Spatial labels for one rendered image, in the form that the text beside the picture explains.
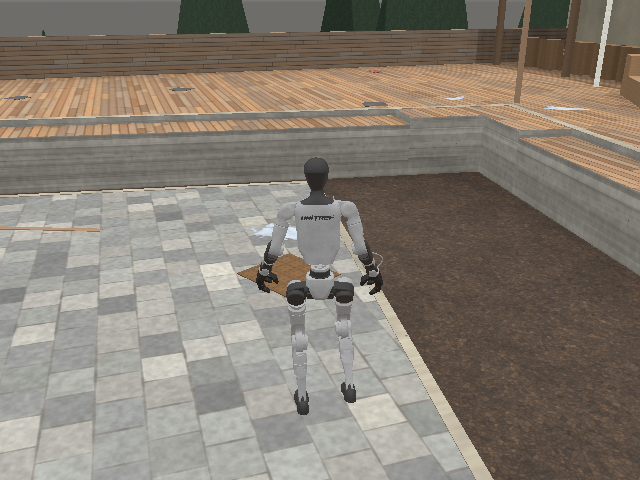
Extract left robot forearm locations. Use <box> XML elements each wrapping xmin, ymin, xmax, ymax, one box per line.
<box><xmin>259</xmin><ymin>240</ymin><xmax>278</xmax><ymax>276</ymax></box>

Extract robot right upper arm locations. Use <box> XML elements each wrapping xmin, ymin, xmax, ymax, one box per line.
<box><xmin>338</xmin><ymin>200</ymin><xmax>368</xmax><ymax>255</ymax></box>

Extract right robot forearm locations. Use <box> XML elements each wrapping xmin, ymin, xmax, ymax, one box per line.
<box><xmin>358</xmin><ymin>240</ymin><xmax>379</xmax><ymax>277</ymax></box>

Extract humanoid robot head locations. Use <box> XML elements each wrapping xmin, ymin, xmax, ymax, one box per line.
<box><xmin>300</xmin><ymin>157</ymin><xmax>334</xmax><ymax>205</ymax></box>

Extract left robot hand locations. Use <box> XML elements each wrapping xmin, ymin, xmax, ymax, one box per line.
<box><xmin>256</xmin><ymin>265</ymin><xmax>279</xmax><ymax>293</ymax></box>

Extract right robot foot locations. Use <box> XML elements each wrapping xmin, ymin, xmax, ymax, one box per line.
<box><xmin>341</xmin><ymin>382</ymin><xmax>356</xmax><ymax>403</ymax></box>

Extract robot left upper arm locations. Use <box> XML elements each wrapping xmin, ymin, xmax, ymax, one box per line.
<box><xmin>268</xmin><ymin>202</ymin><xmax>297</xmax><ymax>256</ymax></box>

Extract right robot hand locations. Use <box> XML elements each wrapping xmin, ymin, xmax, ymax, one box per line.
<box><xmin>360</xmin><ymin>271</ymin><xmax>383</xmax><ymax>295</ymax></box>

